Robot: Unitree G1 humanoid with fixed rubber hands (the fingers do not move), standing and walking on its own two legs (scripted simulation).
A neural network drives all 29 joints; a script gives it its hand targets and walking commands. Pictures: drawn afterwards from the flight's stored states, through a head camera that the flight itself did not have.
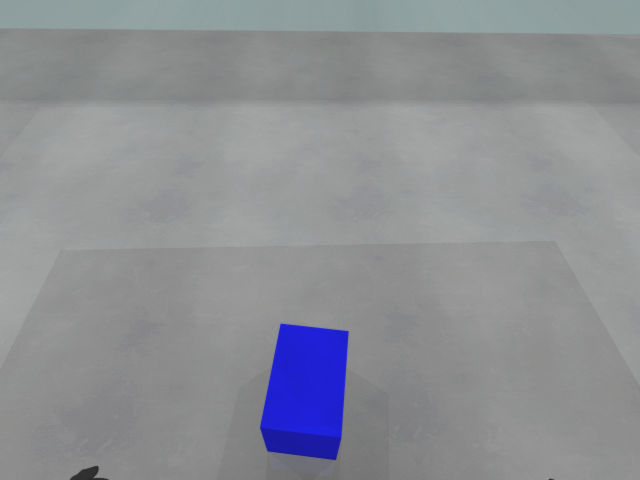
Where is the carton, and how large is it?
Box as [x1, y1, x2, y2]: [260, 324, 348, 459]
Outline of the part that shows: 280,324 260,425 267,450 335,459 341,435 348,331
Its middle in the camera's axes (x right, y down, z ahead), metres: -0.04 +0.42 +1.10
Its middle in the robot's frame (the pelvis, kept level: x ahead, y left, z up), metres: +0.47 +0.01 -0.64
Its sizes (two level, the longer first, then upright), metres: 0.280 0.195 0.231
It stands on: the floor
